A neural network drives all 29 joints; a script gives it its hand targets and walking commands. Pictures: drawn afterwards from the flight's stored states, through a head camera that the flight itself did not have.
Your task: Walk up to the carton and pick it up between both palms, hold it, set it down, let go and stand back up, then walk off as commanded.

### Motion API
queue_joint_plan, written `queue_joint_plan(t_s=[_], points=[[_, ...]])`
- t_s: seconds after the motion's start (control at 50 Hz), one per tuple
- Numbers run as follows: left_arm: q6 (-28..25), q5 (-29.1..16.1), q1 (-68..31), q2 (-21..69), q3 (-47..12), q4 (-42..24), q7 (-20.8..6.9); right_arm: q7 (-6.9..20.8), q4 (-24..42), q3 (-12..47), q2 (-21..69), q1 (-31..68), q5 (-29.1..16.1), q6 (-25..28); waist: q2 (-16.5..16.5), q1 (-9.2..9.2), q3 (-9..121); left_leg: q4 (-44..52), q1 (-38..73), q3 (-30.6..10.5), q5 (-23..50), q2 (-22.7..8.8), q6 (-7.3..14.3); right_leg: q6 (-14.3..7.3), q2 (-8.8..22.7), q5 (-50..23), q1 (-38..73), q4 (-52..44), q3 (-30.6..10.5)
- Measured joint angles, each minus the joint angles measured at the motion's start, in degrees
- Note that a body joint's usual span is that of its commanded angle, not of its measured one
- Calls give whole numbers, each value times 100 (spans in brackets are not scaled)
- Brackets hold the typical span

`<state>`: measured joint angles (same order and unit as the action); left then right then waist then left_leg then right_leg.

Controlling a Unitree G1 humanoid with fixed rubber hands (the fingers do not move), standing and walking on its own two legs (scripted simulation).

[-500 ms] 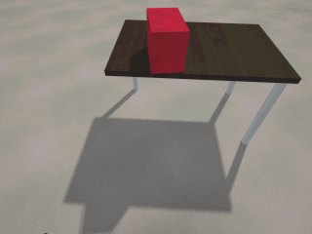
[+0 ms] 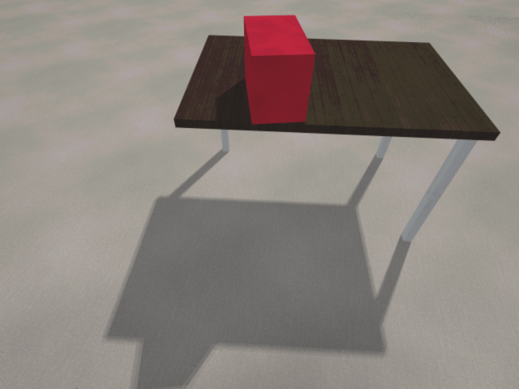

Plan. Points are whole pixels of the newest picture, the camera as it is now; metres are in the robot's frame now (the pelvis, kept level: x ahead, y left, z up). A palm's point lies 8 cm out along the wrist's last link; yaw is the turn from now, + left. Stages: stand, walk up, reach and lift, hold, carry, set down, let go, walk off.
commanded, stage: stand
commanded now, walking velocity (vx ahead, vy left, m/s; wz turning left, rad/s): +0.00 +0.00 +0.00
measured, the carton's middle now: (274, 68) +1.08 -0.01 +0.00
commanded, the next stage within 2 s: none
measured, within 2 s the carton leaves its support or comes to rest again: neither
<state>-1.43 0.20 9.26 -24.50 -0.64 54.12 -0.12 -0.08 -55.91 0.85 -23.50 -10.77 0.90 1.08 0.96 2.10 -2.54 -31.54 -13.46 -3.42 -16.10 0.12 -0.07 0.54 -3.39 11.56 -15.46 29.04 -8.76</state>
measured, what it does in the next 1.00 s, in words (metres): stands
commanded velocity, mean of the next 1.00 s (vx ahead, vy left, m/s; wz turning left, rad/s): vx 0.00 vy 0.00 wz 0.00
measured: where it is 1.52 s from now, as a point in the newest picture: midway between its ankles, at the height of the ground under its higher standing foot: outside the picture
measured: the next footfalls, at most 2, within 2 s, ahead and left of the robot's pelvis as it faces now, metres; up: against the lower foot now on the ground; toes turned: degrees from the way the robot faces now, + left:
none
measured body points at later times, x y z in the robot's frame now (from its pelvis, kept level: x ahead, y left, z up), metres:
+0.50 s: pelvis +0.00 +0.00 +0.00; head +0.01 +0.00 +0.45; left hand +0.09 +0.33 -0.10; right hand +0.09 -0.32 -0.12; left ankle +0.01 +0.13 -0.73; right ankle +0.05 -0.13 -0.73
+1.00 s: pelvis +0.00 +0.00 +0.00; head +0.01 +0.00 +0.45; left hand +0.09 +0.33 -0.10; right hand +0.09 -0.32 -0.12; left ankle +0.01 +0.13 -0.73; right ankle +0.05 -0.13 -0.73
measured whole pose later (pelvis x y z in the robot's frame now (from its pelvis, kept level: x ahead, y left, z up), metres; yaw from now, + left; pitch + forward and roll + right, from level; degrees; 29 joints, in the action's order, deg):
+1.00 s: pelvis +0.00 +0.00 +0.00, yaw +0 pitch -2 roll +0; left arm -1.4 0.2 9.3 -24.5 -0.6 54.4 -0.1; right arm 0.0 -56.4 0.8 -23.5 -10.8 0.9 1.1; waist 0.9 2.1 -2.4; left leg -30.9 -13.3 -3.4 -15.9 0.1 -0.2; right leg 0.5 -3.4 11.4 -15.4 28.7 -8.8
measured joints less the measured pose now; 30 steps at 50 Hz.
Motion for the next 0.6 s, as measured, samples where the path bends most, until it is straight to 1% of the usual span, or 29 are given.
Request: queue_joint_plan(t_s=[0.6], points=[[0, 0, 0, 0, 0, 19, 0, 3, -27, 0, 0, 0, 0, 0, -1, 0, 11, 60, 18, 0, 20, -5, -9, 0, 0, -6, 0, -24, 0]])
